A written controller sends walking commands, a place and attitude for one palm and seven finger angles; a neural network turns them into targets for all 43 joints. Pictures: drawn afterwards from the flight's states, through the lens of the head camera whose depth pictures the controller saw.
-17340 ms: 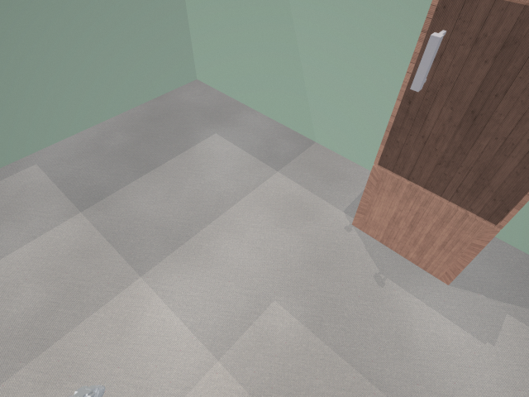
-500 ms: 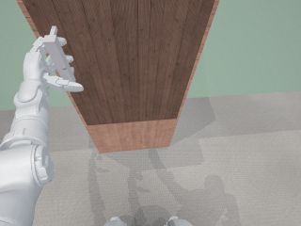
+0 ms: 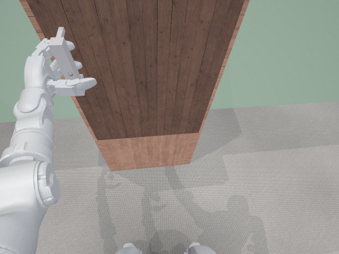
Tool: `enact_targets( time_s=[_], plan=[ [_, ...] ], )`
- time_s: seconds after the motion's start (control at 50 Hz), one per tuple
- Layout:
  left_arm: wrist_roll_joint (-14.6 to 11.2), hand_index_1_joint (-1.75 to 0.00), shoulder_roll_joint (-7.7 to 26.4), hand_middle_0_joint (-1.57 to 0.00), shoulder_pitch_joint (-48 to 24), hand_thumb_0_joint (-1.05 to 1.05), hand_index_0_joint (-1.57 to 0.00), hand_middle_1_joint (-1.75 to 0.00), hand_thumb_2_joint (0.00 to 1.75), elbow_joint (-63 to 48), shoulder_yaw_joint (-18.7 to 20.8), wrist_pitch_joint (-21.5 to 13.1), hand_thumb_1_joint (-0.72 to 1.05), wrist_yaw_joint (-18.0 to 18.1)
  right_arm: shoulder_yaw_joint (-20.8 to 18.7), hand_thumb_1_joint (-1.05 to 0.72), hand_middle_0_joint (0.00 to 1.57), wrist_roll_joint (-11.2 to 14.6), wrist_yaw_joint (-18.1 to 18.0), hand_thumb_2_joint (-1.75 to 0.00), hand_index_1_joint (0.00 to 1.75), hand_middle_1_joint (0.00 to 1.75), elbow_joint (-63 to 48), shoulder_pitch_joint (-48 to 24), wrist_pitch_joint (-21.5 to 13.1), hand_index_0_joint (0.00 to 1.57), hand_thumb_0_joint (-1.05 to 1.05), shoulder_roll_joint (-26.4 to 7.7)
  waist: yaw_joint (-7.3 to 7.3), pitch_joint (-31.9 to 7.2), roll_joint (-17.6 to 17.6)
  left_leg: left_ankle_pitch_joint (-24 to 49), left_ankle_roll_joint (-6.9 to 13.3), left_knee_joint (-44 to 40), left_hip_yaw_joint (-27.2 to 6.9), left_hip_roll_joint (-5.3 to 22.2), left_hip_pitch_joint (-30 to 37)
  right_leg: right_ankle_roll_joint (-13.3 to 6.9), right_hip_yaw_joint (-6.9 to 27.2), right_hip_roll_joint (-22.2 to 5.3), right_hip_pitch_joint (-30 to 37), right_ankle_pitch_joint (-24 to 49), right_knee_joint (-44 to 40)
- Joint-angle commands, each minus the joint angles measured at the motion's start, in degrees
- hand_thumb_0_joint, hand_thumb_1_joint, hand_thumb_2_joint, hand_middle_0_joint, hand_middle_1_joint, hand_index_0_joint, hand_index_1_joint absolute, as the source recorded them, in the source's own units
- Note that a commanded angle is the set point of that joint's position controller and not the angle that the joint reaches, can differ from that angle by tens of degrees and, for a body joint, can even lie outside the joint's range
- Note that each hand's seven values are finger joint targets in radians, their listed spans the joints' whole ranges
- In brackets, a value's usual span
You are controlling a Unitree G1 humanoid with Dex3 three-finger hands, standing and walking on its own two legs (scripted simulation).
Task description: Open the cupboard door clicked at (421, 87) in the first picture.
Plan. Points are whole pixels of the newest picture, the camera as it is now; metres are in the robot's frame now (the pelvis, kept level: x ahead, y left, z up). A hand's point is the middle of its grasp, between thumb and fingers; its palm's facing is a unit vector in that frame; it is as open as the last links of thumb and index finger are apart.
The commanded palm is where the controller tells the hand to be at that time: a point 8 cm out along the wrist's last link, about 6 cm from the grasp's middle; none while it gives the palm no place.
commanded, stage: close the thumb around the handle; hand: left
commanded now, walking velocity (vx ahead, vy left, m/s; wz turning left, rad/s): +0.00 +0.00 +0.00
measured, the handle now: (71, 63) +0.54 +0.20 +0.12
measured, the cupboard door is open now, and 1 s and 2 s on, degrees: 0 13 37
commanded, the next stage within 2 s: pull the door open along its arc in 0.40 s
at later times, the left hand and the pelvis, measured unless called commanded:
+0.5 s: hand (79, 75) +0.50 +0.18 +0.12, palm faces +0.04 -1.00 +0.00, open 5.7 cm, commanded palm +0.47 +0.23 +0.12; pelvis +0.00 +0.00 +0.00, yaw -1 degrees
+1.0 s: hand (85, 105) +0.41 +0.15 +0.12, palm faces +0.12 -0.99 +0.07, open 6.1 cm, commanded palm +0.37 +0.20 +0.12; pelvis +0.02 -0.01 +0.02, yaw -1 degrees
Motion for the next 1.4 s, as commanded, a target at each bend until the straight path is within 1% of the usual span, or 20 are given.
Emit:
enact_targets(
  time_s=[0.0,0.18,0.34,0.38,0.44,0.52,0.62,0.86,0.9,0.92,0.94,0.98,1.02,1.04,1.08,1.1,1.14,1.18,1.28,1.38],
  plan=[
    [-0.18,-1.3,12.45,-0.36,-26.98,0.0,-0.36,-1.3,0.68,-11.63,0.0,-3.1,0.4,0.39,-3.54,-0.9,0.2,0.18,-0.52,-0.9,0.3,0.3,-3.21,7.62,-1.03,0.2,0.0,-9.91,-1.48,-21.78,4.83,16.28,0.64,-4.52,-4.63,-1.73,19.42,-0.05,2.45,2.17,3.78,16.25,-4.99],
    [0.17,-1.35,10.5,-0.4,-27.31,0.0,-0.4,-1.35,0.9,-11.64,-0.77,-3.71,0.9,1.3,-3.8,-0.9,0.2,-0.07,-0.12,-0.9,0.3,0.3,-2.24,8.07,-1.25,0.2,0.0,-9.83,-1.36,-21.87,4.37,17.67,0.36,-4.3,-5.43,-1.48,21.02,-0.32,1.83,2.33,2.37,16.0,-4.52],
    [1.22,-1.35,17.26,-0.4,-28.86,0.0,-0.4,-1.35,0.9,-12.6,3.98,-4.56,0.9,3.3,-3.39,-0.9,0.2,-0.23,-0.45,-0.9,0.3,0.3,-2.96,7.88,-1.28,0.2,0.0,-9.85,-0.97,-21.71,1.82,15.38,1.01,-4.13,-4.53,-2.07,16.41,0.1,2.85,2.13,6.23,16.7,-4.52],
    [1.64,-1.35,15.96,-0.4,-27.24,0.0,-0.4,-1.35,0.9,-13.27,3.04,-4.93,0.9,3.3,-3.4,-0.9,0.2,-0.14,-0.28,-0.9,0.3,0.3,-3.54,7.35,-1.27,0.2,0.0,-9.48,-0.42,-23.11,4.24,16.01,0.82,-4.21,-4.04,-2.18,17.61,0.11,3.02,2.05,6.55,17.57,-4.49],
    [0.75,-1.35,17.98,-0.4,-24.37,0.0,-0.4,-1.35,0.9,-13.35,5.43,-5.3,0.9,2.84,-3.54,-0.9,0.2,-0.07,-0.49,-0.9,0.3,0.3,-4.07,7.48,-1.07,0.2,0.0,-9.77,0.35,-24.53,1.5,17.39,0.99,-4.14,-3.78,-2.21,17.04,0.02,3.21,2.24,9.61,19.85,-4.45],
    [-0.61,-1.35,10.44,-0.4,-26.35,0.0,-0.4,-1.35,0.9,-15.44,0.03,-5.27,0.9,2.13,-3.7,-0.9,0.2,0.24,-0.25,-0.9,0.3,0.3,-3.89,6.47,-1.41,0.2,0.0,-9.13,-0.84,-22.61,4.27,15.29,0.63,-4.76,-3.78,-1.97,19.23,0.02,2.79,2.36,6.55,17.44,-5.33],
    [-1.25,-1.35,10.79,-0.4,-18.64,0.0,-0.4,-1.35,0.9,-19.95,1.56,-5.74,0.9,2.21,-4.28,-0.9,0.2,0.31,0.18,-0.9,0.3,0.3,-4.5,6.18,-1.34,0.2,0.0,-9.11,1.73,-26.48,4.57,21.1,0.5,-4.71,-3.26,-2.0,21.62,-0.3,2.68,2.51,10.31,22.62,-4.51],
    [-6.1,-1.35,0.66,-0.4,16.81,0.0,-0.4,-1.35,0.9,-46.72,-1.99,-1.01,0.9,2.83,-4.6,-0.9,0.2,1.89,1.39,-0.9,0.3,0.3,-10.34,-2.02,-2.47,0.2,0.0,-6.91,7.68,-21.86,0.3,28.5,1.13,-8.64,-0.41,-2.37,22.43,-0.19,2.59,1.55,22.21,34.51,-6.21],
    [-6.41,-1.35,-3.06,-0.4,20.62,0.0,-0.4,-1.35,0.9,-51.39,-4.86,0.26,0.9,3.28,-4.47,-0.9,0.2,2.18,1.37,-0.9,0.3,0.3,-10.96,-3.99,-3.0,0.2,0.0,-6.4,7.23,-18.91,-0.9,27.1,1.03,-9.4,-0.17,-2.4,22.74,0.06,2.33,1.45,21.68,34.07,-6.93],
    [-9.77,-1.35,-4.63,-0.4,16.81,0.0,-0.4,-1.35,0.9,-56.66,3.09,1.66,0.9,12.5,-4.37,-0.9,0.2,1.91,1.46,-0.9,0.3,0.3,-11.08,-6.76,-3.83,0.2,0.0,-4.4,12.2,-18.58,-1.18,25.92,0.21,-9.8,-0.31,-2.94,20.7,0.02,1.32,1.53,22.3,31.18,-7.82],
    [-7.61,-1.35,-8.54,-0.4,17.14,0.0,-0.4,-1.35,0.9,-56.67,-1.58,3.03,0.9,17.44,-4.1,-0.9,0.2,1.44,1.54,-0.9,0.3,0.3,-10.24,-7.34,-4.55,0.2,0.0,-4.57,9.35,-15.28,-0.77,23.45,0.01,-10.12,-0.41,-2.7,21.55,0.2,1.11,1.68,20.3,28.29,-8.26],
    [-3.85,-1.35,-11.51,-0.4,15.08,0.0,-0.4,-1.35,0.9,-56.7,-3.32,4.73,0.9,25.29,-4.23,-0.9,0.2,0.42,1.78,-0.9,0.3,0.3,-8.39,-7.29,-4.9,0.2,0.0,-4.6,7.67,-13.88,-2.35,21.8,-0.24,-10.29,-1.05,-2.56,21.69,0.27,0.89,1.35,18.47,25.63,-8.37],
    [-0.12,-1.35,-14.49,-0.4,10.26,0.0,-0.4,-1.35,0.9,-55.92,-5.59,6.28,0.9,32.18,-4.06,-0.9,0.2,-0.94,1.79,-0.9,0.3,0.3,-7.28,-8.25,-4.6,0.2,0.0,-4.2,6.65,-13.71,-2.01,19.71,-0.33,-9.93,-1.27,-2.78,21.56,0.34,1.21,0.72,17.15,23.22,-8.51],
    [2.55,-1.35,-14.73,-0.4,6.55,0.0,-0.4,-1.35,0.9,-55.43,-6.58,6.86,0.9,35.72,-4.12,-0.9,0.2,-1.61,1.55,-0.9,0.3,0.3,-6.44,-8.35,-4.34,0.2,0.0,-4.09,5.6,-13.68,-4.7,18.51,-0.09,-9.75,-1.85,-2.64,21.48,0.53,1.25,0.52,16.61,21.43,-8.8],
    [6.72,-1.35,-19.49,-0.4,6.5,0.0,-0.4,-1.35,0.9,-54.14,-10.3,8.66,0.9,41.56,-4.03,-0.9,0.2,-2.49,1.73,-0.9,0.3,0.3,-6.53,-10.3,-3.74,0.2,0.0,-3.2,6.27,-15.11,-1.16,17.95,-0.31,-9.8,-1.76,-3.0,22.05,0.1,1.37,0.01,16.02,19.68,-8.6],
    [8.59,-1.35,-20.54,-0.4,5.1,0.0,-0.4,-1.35,0.9,-55.11,-12.39,8.84,0.9,42.93,-4.17,-0.9,0.2,-2.86,1.73,-0.9,0.3,0.3,-6.25,-10.34,-3.48,0.2,0.0,-3.05,5.65,-16.55,0.39,18.63,-0.36,-9.37,-1.7,-2.96,23.4,-0.12,1.44,-0.07,15.69,20.18,-8.27],
    [10.17,-1.35,-21.61,-0.4,4.67,0.0,-0.4,-1.35,0.9,-52.97,-14.27,9.14,0.9,43.84,-4.35,-0.9,0.2,-3.31,1.34,-0.9,0.3,0.3,-5.7,-9.68,-2.78,0.2,0.0,-3.13,4.74,-17.57,-3.17,18.58,-0.21,-9.12,-2.08,-2.79,23.61,-0.09,1.63,-0.07,16.41,20.83,-8.71],
    [9.01,-1.35,-23.49,-0.4,2.35,0.0,-0.4,-1.35,0.9,-53.03,-16.02,8.56,0.9,42.77,-4.4,-0.9,0.2,-3.14,0.81,-0.9,0.3,0.3,-5.67,-10.59,-2.41,0.2,0.0,-2.93,4.22,-17.66,-3.07,18.26,-0.32,-9.25,-1.83,-2.92,24.19,-0.06,1.99,-0.25,17.02,21.83,-9.29],
    [7.9,-1.35,-22.07,-0.4,1.33,0.0,-0.4,-1.35,0.9,-51.44,-15.18,5.45,0.9,39.91,-4.1,-0.9,0.2,-2.97,0.04,-0.9,0.3,0.3,-5.24,-10.82,-2.38,0.2,0.0,-2.43,5.17,-17.8,-1.86,18.65,-0.2,-9.59,-1.76,-3.16,24.02,-0.23,2.57,-0.52,19.05,23.89,-9.53],
    [6.08,-1.35,-22.5,-0.4,9.14,0.0,-0.4,-1.35,0.9,-54.21,-14.89,3.46,0.9,38.24,-4.3,-0.9,0.2,-2.45,0.35,-0.9,0.3,0.3,-6.2,-11.12,-2.78,0.2,0.0,-2.4,7.17,-18.92,-2.06,20.55,-0.1,-10.48,-1.21,-3.22,24.55,-0.37,2.63,-0.47,22.47,26.64,-9.78]
  ],
)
